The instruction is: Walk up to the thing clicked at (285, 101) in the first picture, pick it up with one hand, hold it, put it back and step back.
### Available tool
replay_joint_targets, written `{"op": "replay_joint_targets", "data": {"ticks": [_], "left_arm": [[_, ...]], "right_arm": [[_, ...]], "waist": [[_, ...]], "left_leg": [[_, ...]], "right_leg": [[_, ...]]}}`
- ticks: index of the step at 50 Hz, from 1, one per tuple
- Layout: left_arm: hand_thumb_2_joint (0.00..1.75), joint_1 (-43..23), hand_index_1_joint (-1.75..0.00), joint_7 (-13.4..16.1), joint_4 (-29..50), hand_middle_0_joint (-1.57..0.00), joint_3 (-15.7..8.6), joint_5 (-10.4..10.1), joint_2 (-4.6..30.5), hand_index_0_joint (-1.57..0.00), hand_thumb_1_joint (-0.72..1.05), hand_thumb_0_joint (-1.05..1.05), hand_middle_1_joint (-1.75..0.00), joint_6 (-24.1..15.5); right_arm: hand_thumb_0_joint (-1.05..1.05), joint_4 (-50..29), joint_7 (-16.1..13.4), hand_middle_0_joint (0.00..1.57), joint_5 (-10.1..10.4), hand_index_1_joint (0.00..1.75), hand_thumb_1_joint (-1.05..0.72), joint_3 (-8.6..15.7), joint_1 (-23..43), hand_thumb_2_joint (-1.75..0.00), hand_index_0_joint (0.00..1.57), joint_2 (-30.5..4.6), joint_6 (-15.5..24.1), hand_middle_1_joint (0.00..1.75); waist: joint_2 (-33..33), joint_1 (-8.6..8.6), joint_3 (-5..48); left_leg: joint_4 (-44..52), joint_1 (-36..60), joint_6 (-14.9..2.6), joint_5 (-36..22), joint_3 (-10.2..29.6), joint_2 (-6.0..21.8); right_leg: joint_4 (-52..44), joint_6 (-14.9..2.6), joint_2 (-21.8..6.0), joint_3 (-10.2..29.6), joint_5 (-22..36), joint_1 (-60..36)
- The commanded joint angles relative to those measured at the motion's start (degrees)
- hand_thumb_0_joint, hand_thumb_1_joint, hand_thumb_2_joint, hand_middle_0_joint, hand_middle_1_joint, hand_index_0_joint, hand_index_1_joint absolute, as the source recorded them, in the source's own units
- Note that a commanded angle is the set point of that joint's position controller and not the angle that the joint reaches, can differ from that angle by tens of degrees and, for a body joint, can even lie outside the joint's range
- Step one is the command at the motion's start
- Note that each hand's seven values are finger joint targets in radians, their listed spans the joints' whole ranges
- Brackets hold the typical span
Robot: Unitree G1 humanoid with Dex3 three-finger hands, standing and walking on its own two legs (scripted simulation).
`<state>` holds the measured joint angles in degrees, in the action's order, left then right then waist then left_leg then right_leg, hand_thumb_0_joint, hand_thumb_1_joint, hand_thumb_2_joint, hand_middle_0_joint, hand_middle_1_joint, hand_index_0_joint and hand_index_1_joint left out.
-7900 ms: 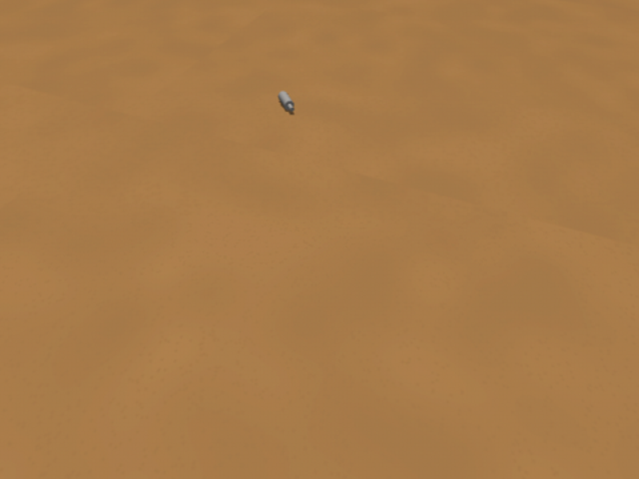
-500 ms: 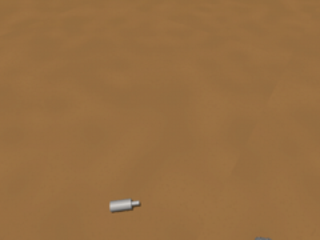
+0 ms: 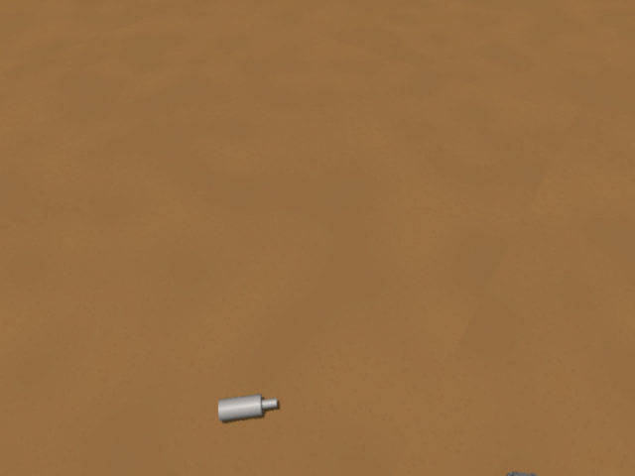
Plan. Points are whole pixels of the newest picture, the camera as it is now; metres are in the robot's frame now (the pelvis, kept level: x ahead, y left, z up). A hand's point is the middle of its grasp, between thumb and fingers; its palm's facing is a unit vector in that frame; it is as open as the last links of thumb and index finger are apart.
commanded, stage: stand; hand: left
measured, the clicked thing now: (248, 406) +0.42 +0.19 -0.75
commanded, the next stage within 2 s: none
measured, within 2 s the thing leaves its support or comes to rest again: neither
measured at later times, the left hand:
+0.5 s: hand out of the picture +0.06 +0.25 -0.16, palm faces +0.00 -0.94 -0.34, open 7.4 cm
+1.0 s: hand out of the picture +0.06 +0.26 -0.16, palm faces -0.01 -0.94 -0.34, open 7.4 cm
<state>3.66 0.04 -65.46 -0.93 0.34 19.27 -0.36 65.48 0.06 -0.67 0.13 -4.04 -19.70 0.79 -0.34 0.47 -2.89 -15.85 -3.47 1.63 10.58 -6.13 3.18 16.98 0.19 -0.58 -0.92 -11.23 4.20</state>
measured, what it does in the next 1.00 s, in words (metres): stands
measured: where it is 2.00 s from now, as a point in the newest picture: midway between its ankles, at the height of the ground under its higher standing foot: outside the picture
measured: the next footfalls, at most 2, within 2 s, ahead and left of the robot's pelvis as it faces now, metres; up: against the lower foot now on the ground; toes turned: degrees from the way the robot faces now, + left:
none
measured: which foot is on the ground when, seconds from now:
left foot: down 0.00-1.00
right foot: down 0.00-1.00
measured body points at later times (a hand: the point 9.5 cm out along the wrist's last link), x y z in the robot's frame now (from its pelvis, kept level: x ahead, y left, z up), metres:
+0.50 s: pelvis -0.01 +0.00 +0.00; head +0.00 +0.00 +0.45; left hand +0.06 +0.30 -0.13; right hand +0.07 -0.30 -0.14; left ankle -0.02 +0.13 -0.75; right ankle -0.02 -0.12 -0.75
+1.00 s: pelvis -0.01 +0.00 +0.00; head +0.00 +0.00 +0.45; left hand +0.06 +0.30 -0.13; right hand +0.07 -0.30 -0.14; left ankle -0.02 +0.13 -0.75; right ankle -0.02 -0.12 -0.75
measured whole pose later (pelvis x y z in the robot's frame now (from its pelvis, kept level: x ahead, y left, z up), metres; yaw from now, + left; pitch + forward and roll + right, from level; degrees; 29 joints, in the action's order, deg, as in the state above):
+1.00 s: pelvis -0.01 +0.00 +0.00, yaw +1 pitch -2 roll +0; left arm 6.1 -0.1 -65.1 0.0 0.5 19.7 -0.6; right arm 65.7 0.5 -0.8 -0.1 -5.8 -19.9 0.8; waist -0.3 0.0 -2.3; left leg -16.5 -4.9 1.2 9.9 -5.3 2.9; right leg 16.7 0.4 -0.9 -1.7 -10.3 4.8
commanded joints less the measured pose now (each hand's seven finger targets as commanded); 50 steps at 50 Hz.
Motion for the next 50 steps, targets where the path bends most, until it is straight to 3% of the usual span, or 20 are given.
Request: {"op": "replay_joint_targets", "data": {"ticks": [1,19,33,46,50], "left_arm": [[0.9,-1.7,-0.3,0.5,3.4,-0.2,-1.9,0.2,12.4,-0.2,0.9,0.0,-0.3,-1.5],[0.9,-0.7,-0.3,0.5,3.2,-0.2,-1.8,0.2,13.1,-0.2,0.9,0.0,-0.3,-1.4],[0.9,0.3,-0.3,0.5,3.2,-0.2,-1.3,0.2,13.0,-0.2,0.9,0.0,-0.3,-1.6],[0.9,0.5,-0.3,0.5,3.4,-0.2,-1.2,0.2,13.1,-0.2,0.9,0.0,-0.3,-1.6],[0.9,0.5,-0.3,0.5,3.4,-0.2,-1.2,0.2,13.2,-0.2,0.9,0.0,-0.3,-1.6]], "right_arm": [[0.0,-3.4,-0.6,0.2,-0.1,0.3,-0.9,2.3,2.3,-0.9,0.2,-12.2,1.1,0.3],[0.0,-3.2,-0.3,0.2,-0.2,0.3,-0.9,2.1,1.8,-0.9,0.2,-11.9,1.1,0.3],[0.0,-2.9,-0.4,0.2,-0.1,0.3,-0.9,2.0,0.7,-0.9,0.2,-12.2,1.1,0.3],[0.0,-3.0,-0.3,0.2,-0.1,0.3,-0.9,2.1,0.5,-0.9,0.2,-12.2,1.0,0.3],[0.0,-3.1,-0.2,0.2,-0.2,0.3,-0.9,2.1,0.5,-0.9,0.2,-12.2,1.1,0.3]], "waist": [[0.2,0.02,6.3],[0.0,-0.06,3.8],[0.2,-0.25,4.8],[0.5,-0.22,4.0],[0.2,-0.26,4.9]], "left_leg": [[0.8,3.1,-1.79,-13.2,5.6,6.7],[2.2,1.1,-1.74,-6.3,6.9,6.4],[1.2,1.1,-2.07,-8.9,7.0,6.4],[1.7,0.6,-1.87,-7.6,7.3,6.3],[1.4,0.9,-2.1,-9.0,7.1,6.3]], "right_leg": [[-2.1,-1.17,-8.1,5.1,17.7,0.2],[-3.2,-0.97,-7.5,4.7,9.8,2.5],[-2.9,-1.0,-8.0,4.9,12.6,1.7],[-3.0,-0.95,-7.8,4.5,10.3,2.5],[-2.8,-1.14,-8.1,4.8,12.5,1.3]]}}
